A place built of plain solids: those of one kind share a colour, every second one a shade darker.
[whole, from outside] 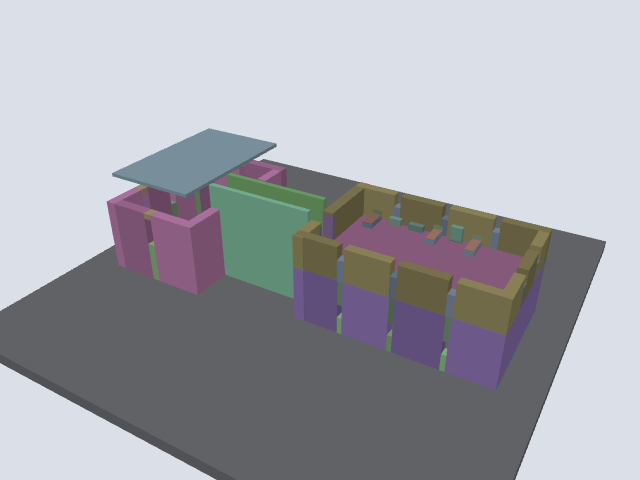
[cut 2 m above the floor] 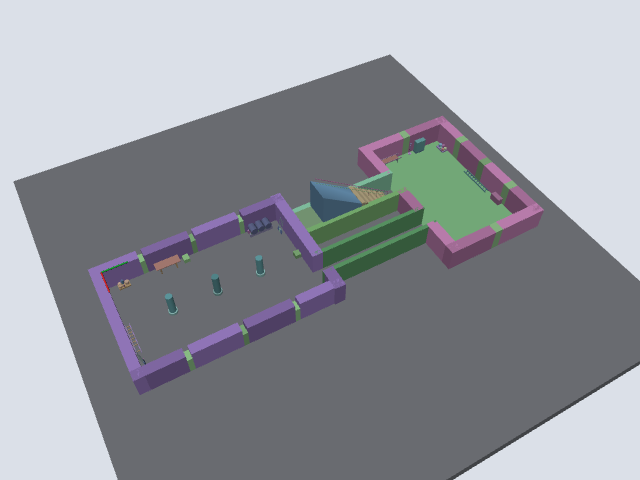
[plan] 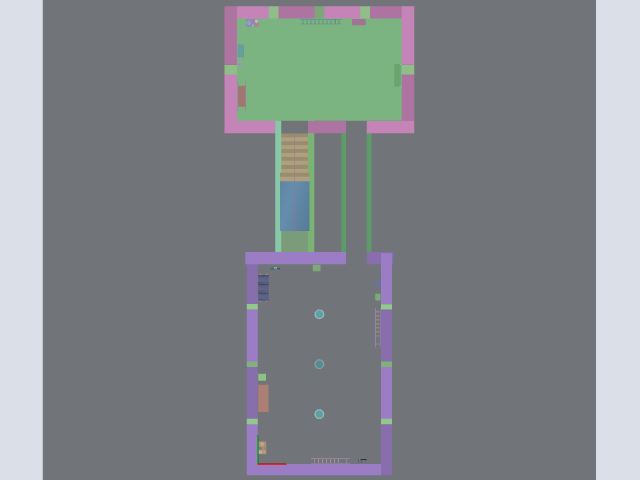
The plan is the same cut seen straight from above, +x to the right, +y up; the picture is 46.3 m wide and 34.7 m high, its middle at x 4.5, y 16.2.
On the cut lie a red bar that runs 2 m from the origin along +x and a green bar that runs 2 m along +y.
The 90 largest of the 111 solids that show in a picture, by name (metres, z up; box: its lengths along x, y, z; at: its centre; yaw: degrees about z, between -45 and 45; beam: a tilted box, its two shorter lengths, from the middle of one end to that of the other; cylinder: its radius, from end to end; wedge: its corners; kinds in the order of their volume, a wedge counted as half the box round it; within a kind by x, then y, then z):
{
 "wall_transept_1": {"box": [0.9, 4.25, 6.7], "at": [-1.95, 26.04, 3.05]},
 "wall_transept_2": {"box": [0.9, 4.25, 6.7], "at": [-1.95, 30.98, 3.05]},
 "wall_transept_3": {"box": [3.2, 0.9, 6.7], "at": [-0.8, 32.66, 3.05]},
 "wall_transept_4": {"box": [4.11, 0.9, 6.7], "at": [-0.35, 24.36, 3.05]},
 "wall_transept_5": {"box": [2.6, 0.9, 6.7], "at": [2.8, 32.66, 3.05]},
 "wall_transept_6": {"box": [2.74, 0.9, 6.7], "at": [5.01, 24.36, 3.05]},
 "wall_transept_7": {"box": [2.6, 0.9, 6.7], "at": [6.11, 32.66, 3.05]},
 "wall_transept_8": {"box": [3.43, 0.9, 6.7], "at": [9.59, 24.36, 3.05]},
 "wall_transept_9": {"box": [3.2, 0.9, 6.7], "at": [9.71, 32.66, 3.05]},
 "wall_transept_10": {"box": [0.9, 4.25, 6.7], "at": [10.86, 26.04, 3.05]},
 "wall_transept_11": {"box": [0.9, 4.25, 6.7], "at": [10.86, 30.98, 3.05]},
 "wall_undercroft_1": {"box": [0.8, 3.67, 5.04], "at": [-0.4, 1.04, 2.22]},
 "wall_undercroft_2": {"box": [0.8, 3.75, 5.04], "at": [-0.4, 5.15, 2.22]},
 "wall_undercroft_3": {"box": [0.8, 3.75, 5.04], "at": [-0.4, 9.29, 2.22]},
 "wall_undercroft_4": {"box": [0.8, 3.67, 5.04], "at": [-0.4, 13.4, 2.22]},
 "wall_undercroft_5": {"box": [7.28, 0.9, 5.04], "at": [2.74, 14.89, 2.22]},
 "wall_undercroft_6": {"box": [10.51, 0.8, 5.04], "at": [4.46, -0.4, 2.22]},
 "wall_undercroft_7": {"box": [1.93, 0.9, 5.04], "at": [8.84, 14.89, 2.22]},
 "wall_undercroft_8": {"box": [0.8, 3.67, 5.04], "at": [9.31, 1.04, 2.22]},
 "wall_undercroft_9": {"box": [0.8, 3.75, 5.04], "at": [9.31, 5.15, 2.22]},
 "wall_undercroft_10": {"box": [0.8, 3.75, 5.04], "at": [9.31, 9.29, 2.22]},
 "wall_undercroft_11": {"box": [0.8, 3.67, 5.04], "at": [9.31, 13.4, 2.22]},
 "wall_dorter_1": {"box": [0.8, 3.6, 2.8], "at": [-0.4, 1.0, 6.15]},
 "wall_dorter_2": {"box": [0.8, 3.6, 2.8], "at": [-0.4, 5.15, 6.15]},
 "wall_dorter_3": {"box": [0.8, 3.6, 2.8], "at": [-0.4, 9.29, 6.15]},
 "wall_dorter_4": {"box": [0.8, 3.6, 2.8], "at": [-0.4, 13.44, 6.15]},
 "wall_dorter_5": {"box": [2.73, 0.9, 2.8], "at": [0.47, 14.89, 6.15]},
 "wall_dorter_6": {"box": [3.18, 0.8, 2.8], "at": [0.79, -0.4, 6.15]},
 "wall_dorter_7": {"box": [2.75, 0.8, 2.8], "at": [4.46, -0.4, 6.15]},
 "wall_dorter_8": {"box": [6.3, 0.9, 2.8], "at": [6.66, 14.89, 6.15]},
 "wall_dorter_9": {"box": [3.18, 0.8, 2.8], "at": [8.12, -0.4, 6.15]},
 "wall_dorter_10": {"box": [0.8, 3.6, 2.8], "at": [9.31, 1.0, 6.15]},
 "wall_dorter_11": {"box": [0.8, 3.6, 2.8], "at": [9.31, 5.15, 6.15]},
 "wall_dorter_12": {"box": [0.8, 3.6, 2.8], "at": [9.31, 9.29, 6.15]},
 "wall_dorter_13": {"box": [0.8, 3.6, 2.8], "at": [9.31, 13.44, 6.15]},
 "floor_dorter_1": {"box": [8.91, 14.44, 0.4], "at": [4.46, 7.22, 4.85]},
 "fill_under_steps_1": {"wedge": [[1.61, 16.86, -0.3], [1.61, 16.86, 4.79], [1.61, 24.16, -0.3], [1.61, 24.16, -0.24], [3.74, 16.86, -0.3], [3.74, 16.86, 4.79], [3.74, 24.16, -0.3], [3.74, 24.16, -0.24]]},
 "wall_left_1": {"box": [0.45, 9.47, 8.75], "at": [1.48, 20.08, 4.08]},
 "wall_right_1": {"box": [0.45, 9.47, 8.75], "at": [3.86, 20.08, 4.08]},
 "over_transept_1": {"box": [12.51, 7.99, 0.3], "at": [4.46, 28.51, 8.77]},
 "floor_transept_1": {"box": [11.91, 7.39, 0.3], "at": [4.46, 28.51, -0.15]},
 "mass_under_head_1": {"box": [2.13, 1.53, 5.05], "at": [2.67, 16.1, 2.23]},
 "jamb_slype_1": {"box": [0.35, 10.37, 2.2], "at": [6.2, 19.63, 1.05]},
 "jamb_slype_2": {"box": [0.35, 10.37, 2.2], "at": [8.05, 19.63, 1.05]},
 "wall_transept_under_light_1": {"box": [0.9, 0.7, 3.8], "at": [-1.95, 28.51, 1.6]},
 "wall_transept_under_light_2": {"box": [0.7, 0.9, 3.8], "at": [1.15, 32.66, 1.6]},
 "wall_transept_under_light_3": {"box": [0.7, 0.9, 3.8], "at": [4.46, 32.66, 1.6]},
 "wall_transept_under_light_4": {"box": [0.7, 0.9, 3.8], "at": [7.76, 32.66, 1.6]},
 "wall_transept_under_light_5": {"box": [0.9, 0.7, 3.8], "at": [10.86, 28.51, 1.6]},
 "wall_dorter_under_light_1": {"box": [0.8, 0.55, 1.75], "at": [-0.4, 3.07, 5.62]},
 "wall_dorter_under_light_2": {"box": [0.8, 0.55, 1.75], "at": [-0.4, 7.22, 5.62]},
 "wall_dorter_under_light_3": {"box": [0.8, 0.55, 1.75], "at": [-0.4, 11.37, 5.62]},
 "wall_dorter_under_light_4": {"box": [0.7, 0.8, 1.75], "at": [2.73, -0.4, 5.62]},
 "wall_dorter_under_light_5": {"box": [0.8, 0.55, 1.75], "at": [9.31, 3.07, 5.62]},
 "wall_dorter_under_light_6": {"box": [0.8, 0.55, 1.75], "at": [9.31, 7.22, 5.62]},
 "wall_dorter_under_light_7": {"box": [0.8, 0.55, 1.75], "at": [9.31, 11.37, 5.62]},
 "wall_undercroft_under_light_1": {"box": [0.8, 0.4, 1.75], "at": [-0.4, 3.07, 0.57]},
 "wall_undercroft_under_light_2": {"box": [0.8, 0.4, 1.75], "at": [-0.4, 7.22, 0.57]},
 "wall_undercroft_under_light_3": {"box": [0.8, 0.4, 1.75], "at": [-0.4, 11.37, 0.57]},
 "wall_undercroft_under_light_4": {"box": [0.8, 0.4, 1.75], "at": [9.31, 3.07, 0.57]},
 "wall_undercroft_under_light_5": {"box": [0.8, 0.4, 1.75], "at": [9.31, 7.22, 0.57]},
 "wall_undercroft_under_light_6": {"box": [0.8, 0.4, 1.75], "at": [9.31, 11.37, 0.57]},
 "wall_undercroft_over_light_1": {"box": [0.8, 0.4, 2.13], "at": [-0.4, 3.07, 3.68]},
 "wall_undercroft_over_light_2": {"box": [0.8, 0.4, 2.13], "at": [-0.4, 7.22, 3.68]},
 "wall_undercroft_over_light_3": {"box": [0.8, 0.4, 2.13], "at": [-0.4, 11.37, 3.68]},
 "pier_undercroft_1": {"cylinder": 0.27, "from": [4.46, 3.61, 0.22], "to": [4.46, 3.61, 2.71]},
 "pier_undercroft_2": {"cylinder": 0.27, "from": [4.46, 7.22, 0.23], "to": [4.46, 7.22, 2.71]},
 "pier_undercroft_3": {"cylinder": 0.27, "from": [4.46, 10.83, 0.27], "to": [4.46, 10.83, 2.71]},
 "bed_frame_dorter_1": {"box": [1.97, 0.83, 0.36], "at": [7.89, 4.43, 5.23]},
 "bed_frame_dorter_2": {"box": [1.93, 0.86, 0.34], "at": [7.91, 13.13, 5.22]},
 "bed_frame_dorter_3": {"box": [1.87, 0.79, 0.36], "at": [7.94, 7.66, 5.23]},
 "tread_1": {"wedge": [[1.61, 20.73, 1.66], [1.61, 20.73, 2.15], [1.61, 21.06, 1.66], [1.61, 21.06, 2.14], [3.74, 20.73, 1.66], [3.74, 20.73, 2.16], [3.74, 21.07, 1.66], [3.74, 21.07, 2.15]]},
 "tread_2": {"wedge": [[1.61, 21.02, 1.46], [1.61, 21.02, 1.96], [1.61, 21.34, 1.46], [1.61, 21.34, 1.94], [3.74, 21.03, 1.46], [3.74, 21.03, 1.96], [3.74, 21.34, 1.46], [3.74, 21.34, 1.94]]},
 "tread_3": {"wedge": [[1.61, 21.3, 1.27], [1.61, 21.3, 1.76], [1.61, 21.62, 1.27], [1.61, 21.62, 1.75], [3.74, 21.3, 1.27], [3.74, 21.3, 1.76], [3.74, 21.63, 1.27], [3.74, 21.63, 1.75]]},
 "tread_4": {"wedge": [[1.61, 21.58, 1.07], [1.61, 21.58, 1.57], [1.61, 21.92, 1.07], [1.61, 21.92, 1.55], [3.74, 21.59, 1.07], [3.74, 21.59, 1.57], [3.74, 21.93, 1.07], [3.74, 21.93, 1.55]]},
 "tread_5": {"wedge": [[1.61, 21.88, 0.87], [1.61, 21.88, 1.37], [1.61, 22.21, 0.87], [1.61, 22.21, 1.35], [3.74, 21.89, 0.87], [3.74, 21.89, 1.37], [3.74, 22.2, 0.87], [3.74, 22.2, 1.35]]},
 "tread_6": {"wedge": [[1.61, 22.17, 0.68], [1.61, 22.17, 1.18], [1.61, 22.49, 0.68], [1.61, 22.49, 1.16], [3.74, 22.16, 0.68], [3.74, 22.16, 1.17], [3.74, 22.5, 0.68], [3.74, 22.5, 1.16]]},
 "tread_7": {"wedge": [[1.61, 22.45, 0.49], [1.61, 22.45, 0.98], [1.61, 22.77, 0.49], [1.61, 22.77, 0.97], [3.74, 22.46, 0.49], [3.74, 22.46, 0.98], [3.74, 22.78, 0.49], [3.74, 22.78, 0.97]]},
 "tread_8": {"wedge": [[1.61, 23.02, 0.1], [1.61, 23.02, 0.6], [1.61, 23.34, 0.1], [1.61, 23.34, 0.59], [3.74, 23.01, 0.1], [3.74, 23.01, 0.6], [3.74, 23.34, 0.1], [3.74, 23.34, 0.59]]},
 "tread_9": {"wedge": [[1.61, 23.58, -0.3], [1.61, 23.58, 0.21], [1.61, 23.91, -0.3], [1.61, 23.91, 0.19], [3.74, 23.59, -0.3], [3.74, 23.59, 0.21], [3.74, 23.9, -0.3], [3.74, 23.9, 0.19]]},
 "jamb_night_1": {"box": [0.35, 0.9, 2.25], "at": [3.69, 14.89, 6.17]},
 "chest_dorter_1": {"box": [0.53, 1.24, 0.53], "at": [8.62, 9.43, 5.32]},
 "chest_dorter_2": {"box": [0.46, 1.02, 0.6], "at": [8.65, 11.33, 5.35]},
 "wall_transept_over_light_1": {"box": [0.9, 0.7, 0.5], "at": [-1.95, 28.51, 6.15]},
 "wall_transept_over_light_2": {"box": [0.7, 0.9, 0.5], "at": [1.15, 32.66, 6.15]},
 "rail_mid_hand_bar_1": {"wedge": [[2.66, 16.73, 5.98], [2.66, 16.73, 6.03], [2.66, 23.81, 1.06], [2.66, 23.81, 1.11], [2.69, 16.73, 5.98], [2.69, 16.73, 6.03], [2.69, 23.81, 1.06], [2.69, 23.81, 1.11]]},
 "aumbry_carcase_dorter_1": {"box": [0.44, 0.96, 1.16], "at": [8.65, 6.02, 5.72]},
 "aumbry_carcase_transept_1": {"box": [0.44, 0.93, 1.17], "at": [-1.24, 29.88, 0.67]},
 "settle_locker_transept_1": {"box": [0.47, 1.56, 0.52], "at": [10.11, 28.1, 0.21]},
 "chest_transept_1": {"box": [0.99, 0.46, 0.66], "at": [7.32, 31.95, 0.28]}
}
